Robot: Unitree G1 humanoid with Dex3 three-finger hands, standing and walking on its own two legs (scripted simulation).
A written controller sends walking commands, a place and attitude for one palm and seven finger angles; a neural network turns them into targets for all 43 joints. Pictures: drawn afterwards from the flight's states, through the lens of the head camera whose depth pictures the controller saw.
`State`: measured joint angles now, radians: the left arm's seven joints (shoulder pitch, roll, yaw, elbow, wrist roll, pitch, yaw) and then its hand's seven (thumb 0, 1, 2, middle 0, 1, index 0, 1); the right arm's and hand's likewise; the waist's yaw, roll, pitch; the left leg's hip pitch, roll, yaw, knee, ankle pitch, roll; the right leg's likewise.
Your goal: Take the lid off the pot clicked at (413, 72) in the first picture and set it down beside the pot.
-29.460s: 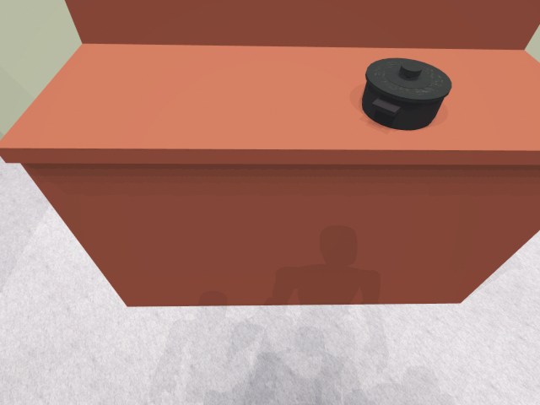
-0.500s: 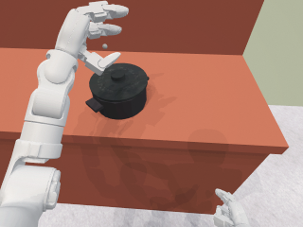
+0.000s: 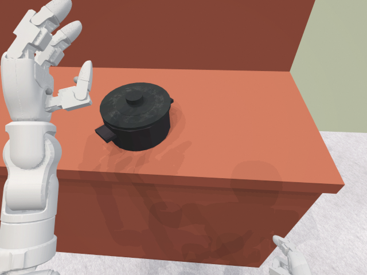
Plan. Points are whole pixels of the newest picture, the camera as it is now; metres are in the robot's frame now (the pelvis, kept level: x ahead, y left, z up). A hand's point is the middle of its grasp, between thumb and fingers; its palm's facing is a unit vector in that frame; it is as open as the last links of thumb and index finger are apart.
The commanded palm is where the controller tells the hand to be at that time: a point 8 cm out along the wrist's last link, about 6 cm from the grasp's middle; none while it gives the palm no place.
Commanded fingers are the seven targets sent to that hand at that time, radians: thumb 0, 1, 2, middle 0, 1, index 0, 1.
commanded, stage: draw the hand back to the body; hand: left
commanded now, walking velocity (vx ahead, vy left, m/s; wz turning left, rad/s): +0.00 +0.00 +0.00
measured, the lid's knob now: (134, 97) +0.48 +0.17 +0.15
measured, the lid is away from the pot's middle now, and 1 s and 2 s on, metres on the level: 0.01 0.01 0.01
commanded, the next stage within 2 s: come to a stop and stand still in 1.10 s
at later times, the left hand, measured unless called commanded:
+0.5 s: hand (35, 129) +0.22 +0.20 +0.29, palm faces +0.41 -0.89 -0.20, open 7.5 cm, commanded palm +0.17 +0.25 +0.28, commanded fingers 0.00 0.90 0.90 -0.20 -0.30 -0.20 -0.30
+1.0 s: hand out of the picture +0.16 +0.24 +0.26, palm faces +0.50 -0.81 -0.32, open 7.4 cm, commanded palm +0.11 +0.29 +0.27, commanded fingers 0.00 0.90 0.90 -0.20 -0.30 -0.20 -0.30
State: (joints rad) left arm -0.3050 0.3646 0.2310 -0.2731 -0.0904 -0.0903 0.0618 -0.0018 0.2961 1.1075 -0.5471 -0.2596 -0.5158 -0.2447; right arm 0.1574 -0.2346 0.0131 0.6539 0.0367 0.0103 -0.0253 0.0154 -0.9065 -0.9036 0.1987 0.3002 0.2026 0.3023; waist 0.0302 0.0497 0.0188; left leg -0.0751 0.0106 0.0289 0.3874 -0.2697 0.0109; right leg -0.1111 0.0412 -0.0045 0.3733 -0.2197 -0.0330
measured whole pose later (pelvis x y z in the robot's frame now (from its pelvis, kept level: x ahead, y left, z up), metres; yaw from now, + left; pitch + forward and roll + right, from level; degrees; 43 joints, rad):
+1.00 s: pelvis -0.02 +0.01 +0.00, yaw +1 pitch -5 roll -1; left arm 0.35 0.39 0.43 -0.63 -0.13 -0.18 0.09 0.01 0.89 0.90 -0.21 -0.30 -0.21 -0.30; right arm 0.15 -0.21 0.01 0.66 0.02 -0.09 -0.04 0.02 -0.90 -0.90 0.20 0.30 0.20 0.30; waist 0.07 0.06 0.02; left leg -0.07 0.01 0.02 0.43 -0.27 0.02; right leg -0.08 0.04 -0.02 0.36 -0.19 -0.03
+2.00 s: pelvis -0.15 -0.10 -0.03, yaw +2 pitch -1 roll +6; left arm 0.28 0.10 0.01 1.03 0.01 0.01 0.04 0.00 0.91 0.90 -0.20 -0.30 -0.20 -0.30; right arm 0.40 -0.20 -0.02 1.10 -0.03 0.05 -0.01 0.01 -0.91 -0.90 0.20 0.30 0.20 0.30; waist -0.04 0.14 0.02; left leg -0.31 -0.03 0.03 0.82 -0.44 0.00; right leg -0.47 0.07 0.00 0.64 -0.15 -0.13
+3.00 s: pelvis -0.32 -0.34 -0.01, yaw +2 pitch +0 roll +3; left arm 0.37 0.07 0.02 1.00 0.03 0.00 0.01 0.00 0.90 0.90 -0.20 -0.30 -0.20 -0.30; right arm 0.25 -0.26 -0.06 0.92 -0.02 0.04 0.01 0.01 -0.91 -0.90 0.20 0.30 0.20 0.30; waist 0.00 0.10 0.02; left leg -0.46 -0.01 0.00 0.95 -0.36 -0.02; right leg -0.28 0.01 0.11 0.55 -0.28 -0.03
